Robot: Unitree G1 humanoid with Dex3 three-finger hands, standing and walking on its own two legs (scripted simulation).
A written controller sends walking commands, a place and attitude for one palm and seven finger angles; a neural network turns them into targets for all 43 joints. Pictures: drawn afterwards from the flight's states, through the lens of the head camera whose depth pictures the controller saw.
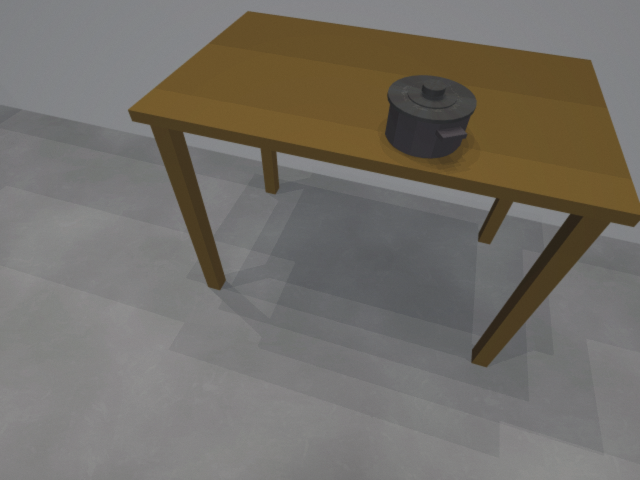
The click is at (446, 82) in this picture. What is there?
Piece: lid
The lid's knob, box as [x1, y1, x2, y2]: [422, 79, 445, 96]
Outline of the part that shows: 423,82 422,91 424,93 432,96 438,96 443,94 445,88 445,84 443,82 434,79 429,79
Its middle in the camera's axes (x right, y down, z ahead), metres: +0.22 -0.30 +0.77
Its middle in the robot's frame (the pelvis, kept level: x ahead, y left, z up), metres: +0.80 -0.18 +0.10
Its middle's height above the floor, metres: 0.87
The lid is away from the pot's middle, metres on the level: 0.00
